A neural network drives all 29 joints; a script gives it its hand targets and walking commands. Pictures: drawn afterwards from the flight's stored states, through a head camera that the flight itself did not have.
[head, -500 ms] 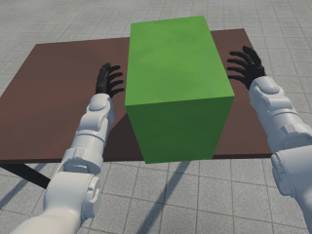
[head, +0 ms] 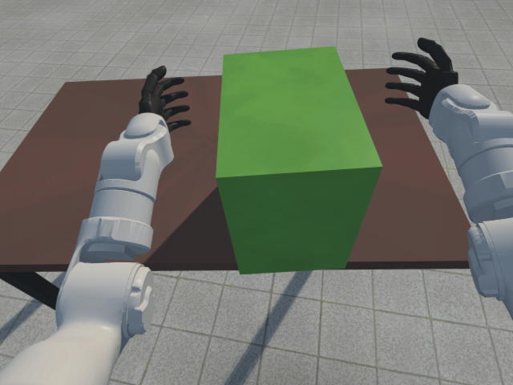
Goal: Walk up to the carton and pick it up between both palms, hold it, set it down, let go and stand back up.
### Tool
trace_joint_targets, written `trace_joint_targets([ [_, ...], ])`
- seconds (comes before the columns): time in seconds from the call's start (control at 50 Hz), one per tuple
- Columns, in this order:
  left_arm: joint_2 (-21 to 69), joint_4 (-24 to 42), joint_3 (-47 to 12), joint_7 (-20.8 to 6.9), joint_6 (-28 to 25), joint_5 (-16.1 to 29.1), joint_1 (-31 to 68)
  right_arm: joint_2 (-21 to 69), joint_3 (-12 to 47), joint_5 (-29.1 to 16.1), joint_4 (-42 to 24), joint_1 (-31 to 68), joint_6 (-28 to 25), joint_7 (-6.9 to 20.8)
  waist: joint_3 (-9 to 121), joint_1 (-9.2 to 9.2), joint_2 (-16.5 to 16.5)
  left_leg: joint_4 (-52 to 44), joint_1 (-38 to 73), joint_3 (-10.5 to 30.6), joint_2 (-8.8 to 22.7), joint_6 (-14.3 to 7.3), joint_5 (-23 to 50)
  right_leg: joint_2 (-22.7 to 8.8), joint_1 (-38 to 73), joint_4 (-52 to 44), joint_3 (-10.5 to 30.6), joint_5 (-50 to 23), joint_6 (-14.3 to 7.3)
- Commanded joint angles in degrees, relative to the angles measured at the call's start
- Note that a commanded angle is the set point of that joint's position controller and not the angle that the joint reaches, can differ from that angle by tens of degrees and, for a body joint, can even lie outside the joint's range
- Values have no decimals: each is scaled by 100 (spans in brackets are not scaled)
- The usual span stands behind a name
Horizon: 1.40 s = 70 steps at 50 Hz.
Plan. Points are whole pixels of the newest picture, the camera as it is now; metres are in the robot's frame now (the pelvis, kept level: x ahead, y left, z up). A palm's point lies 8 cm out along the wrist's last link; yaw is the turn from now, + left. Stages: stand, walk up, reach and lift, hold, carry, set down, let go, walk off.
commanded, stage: set down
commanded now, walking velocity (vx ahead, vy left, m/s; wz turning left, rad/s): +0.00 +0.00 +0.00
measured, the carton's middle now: (285, 164) +0.49 +0.04 +0.04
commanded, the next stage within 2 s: none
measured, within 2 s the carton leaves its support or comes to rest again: neither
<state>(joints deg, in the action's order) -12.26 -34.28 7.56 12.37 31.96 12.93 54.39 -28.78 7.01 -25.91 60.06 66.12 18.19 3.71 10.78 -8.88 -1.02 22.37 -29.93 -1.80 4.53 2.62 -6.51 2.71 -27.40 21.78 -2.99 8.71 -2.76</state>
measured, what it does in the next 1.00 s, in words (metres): stands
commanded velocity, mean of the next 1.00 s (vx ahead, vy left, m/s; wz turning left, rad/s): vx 0.00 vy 0.00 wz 0.00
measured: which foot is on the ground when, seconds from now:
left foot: down 0.00-1.00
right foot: down 0.00-1.00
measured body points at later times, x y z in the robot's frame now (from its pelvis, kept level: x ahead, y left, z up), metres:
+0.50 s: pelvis +0.00 +0.00 +0.00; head +0.05 +0.00 +0.45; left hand +0.38 +0.23 +0.14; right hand +0.45 -0.19 +0.14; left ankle +0.03 +0.15 -0.74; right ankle +0.01 -0.09 -0.74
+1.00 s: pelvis -0.01 +0.00 +0.01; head +0.01 +0.00 +0.46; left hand +0.32 +0.21 +0.10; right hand +0.38 -0.20 +0.09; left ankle +0.03 +0.15 -0.74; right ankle +0.01 -0.09 -0.74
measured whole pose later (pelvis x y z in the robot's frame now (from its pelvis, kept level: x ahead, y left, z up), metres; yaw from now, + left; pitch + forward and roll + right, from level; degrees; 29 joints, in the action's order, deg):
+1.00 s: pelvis -0.01 +0.00 +0.01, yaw +0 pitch +4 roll +0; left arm -4.8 -3.3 6.9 11.8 28.9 5.7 16.1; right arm -24.1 3.3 -21.1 28.2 24.4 9.4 4.6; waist 2.6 -4.0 0.5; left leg 18.8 -17.0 -1.3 3.5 2.7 -5.9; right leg 2.6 -16.0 21.3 -0.9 9.6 -2.9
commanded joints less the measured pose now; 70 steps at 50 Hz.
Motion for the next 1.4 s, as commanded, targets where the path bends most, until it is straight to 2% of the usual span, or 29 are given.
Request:
trace_joint_targets([
  [0.0,-1023,1575,275,-5,-78,-96,2616,-1019,-318,-86,-1243,2934,-219,5,3680,77,424,21,1311,41,-374,-64,1370,38,2423,158,432,-2382,453],
  [0.02,-926,1421,150,-12,-16,-49,2536,-1087,-382,-41,-1029,2939,-183,27,3452,189,465,18,1157,81,-356,-63,1220,45,2319,170,419,-2236,424],
  [0.04,-933,1612,304,-34,15,-164,2325,-1014,-216,-82,-1262,2699,-182,22,3473,70,555,-11,1319,64,-359,-86,1345,42,2516,159,433,-2412,435],
  [0.14,-695,1868,311,-172,69,-343,1567,-1086,-273,-94,-1424,1988,-299,70,2951,240,496,-144,1399,128,-384,-97,1414,45,2727,112,440,-2580,420],
  [0.16,-827,2271,385,-166,41,-347,1856,-1053,-263,-94,-1879,2258,-359,78,3176,144,483,-134,1424,101,-407,-106,1427,51,2713,110,440,-2544,423],
  [0.18,-594,2251,318,-170,57,-366,1145,-1136,-329,-101,-1697,1613,-376,106,3054,285,519,-109,1526,154,-380,-91,1561,61,2769,124,394,-2678,415],
  [0.28,-659,3375,429,-210,86,-411,880,-1225,-558,-77,-2751,1263,-549,81,3366,317,349,-76,1812,117,-443,-96,1703,59,2834,142,397,-2931,430],
  [0.5,-390,4230,386,-237,35,-451,-428,-1135,-710,61,-3799,-38,-733,34,3019,384,544,-109,2026,103,-458,-190,1621,49,2636,50,400,-2671,431],
  [0.6,-184,4052,193,-166,-54,-454,-831,-1019,-814,138,-3696,-438,-727,85,2460,390,507,-194,2036,87,-430,-225,1196,29,2281,-92,409,-1763,375],
  [0.62,-253,4198,166,-146,-70,-414,-512,-1009,-878,176,-3792,-187,-734,104,2558,385,420,-207,2011,62,-421,-218,1116,24,2191,-114,418,-1566,349],
  [0.72,17,4115,183,-178,-211,-678,-1639,-809,-812,266,-3729,-1334,-905,109,2003,437,521,-306,2173,82,-424,-264,1174,-1,2342,-178,439,-1562,343],
  [0.82,-25,4356,171,-83,-436,-710,-1225,-710,-970,461,-4103,-1063,-1038,89,1845,433,413,-366,2026,-2,-452,-303,697,-38,2135,-229,485,-840,339],
  [0.86,118,4478,84,-49,-492,-762,-1768,-663,-911,444,-4125,-1660,-1095,96,1900,492,393,-337,2197,19,-437,-276,890,-22,2227,-196,486,-1030,310],
  [0.9,95,4455,9,-48,-568,-694,-1452,-639,-986,456,-4315,-1407,-1140,74,1884,502,364,-326,2092,-12,-462,-283,705,-51,2116,-229,526,-855,304],
  [0.92,209,4385,-2,-31,-604,-756,-2010,-576,-894,459,-4189,-1981,-1169,76,1741,483,411,-304,2169,26,-438,-279,806,-50,2205,-204,535,-930,302],
  [1.0,314,4466,-38,-64,-832,-857,-2547,-472,-898,498,-4274,-2577,-1380,95,1477,531,422,-346,2325,41,-441,-278,938,-65,2183,-266,550,-1026,259],
  [1.04,207,4569,-66,-62,-993,-812,-2315,-539,-1003,532,-4507,-2376,-1525,76,1577,552,385,-354,2282,29,-460,-274,898,-54,2118,-257,550,-1022,262],
  [1.06,356,4528,-80,-51,-1062,-882,-2793,-484,-900,503,-4384,-2878,-1581,98,1403,547,389,-360,2465,65,-442,-256,1014,-30,2120,-288,529,-1062,239],
  [1.08,295,4477,-110,-66,-1109,-826,-2494,-472,-944,538,-4580,-2538,-1616,98,1444,536,465,-377,2322,30,-454,-296,820,-65,2068,-331,570,-904,247],
  [1.1,465,4381,-141,-75,-1207,-874,-3246,-419,-874,526,-4382,-3304,-1685,118,1156,570,593,-399,2447,68,-452,-291,870,-55,2159,-342,543,-930,244],
  [1.12,308,4504,-123,-60,-1303,-847,-2633,-442,-959,565,-4654,-2705,-1798,113,1392,493,461,-434,2468,0,-474,-288,801,-58,2023,-383,576,-838,218],
  [1.14,445,4432,-234,-37,-1384,-861,-3144,-408,-962,525,-4401,-3269,-1844,156,1213,533,465,-427,2477,52,-446,-274,819,-61,2032,-360,561,-812,199],
  [1.2,445,4324,-267,-30,-1627,-851,-3051,-340,-963,572,-4494,-3261,-2018,206,1138,519,517,-456,2419,39,-445,-313,624,-86,1996,-413,602,-641,161],
  [1.22,619,4259,-334,-31,-1712,-933,-3614,-249,-825,511,-4430,-3785,-2087,237,950,498,538,-471,2508,63,-439,-308,731,-67,2070,-432,601,-722,150],
  [1.3,635,4245,-294,-84,-2120,-1100,-4144,-217,-764,502,-4453,-4430,-2506,224,879,565,589,-439,2624,73,-488,-277,1085,-90,2295,-383,634,-1437,140],
  [1.32,465,4242,-273,-58,-2215,-1042,-3692,-255,-864,533,-4483,-4011,-2560,218,922,531,548,-437,2478,41,-506,-283,905,-102,2201,-390,644,-1286,145],
  [1.34,570,4275,-348,-15,-2309,-1045,-4082,-249,-839,501,-4535,-4370,-2631,239,883,510,587,-441,2506,61,-485,-277,882,-90,2228,-359,636,-1264,149],
  [1.36,515,4246,-338,-5,-2384,-1014,-3817,-223,-809,522,-4688,-4138,-2674,231,958,489,629,-411,2396,30,-494,-291,741,-97,2212,-370,667,-1160,143],
  [1.38,678,4231,-458,13,-2479,-1027,-4408,-188,-760,492,-4534,-4783,-2750,257,835,535,643,-409,2518,46,-485,-277,876,-91,2250,-353,657,-1289,145],
])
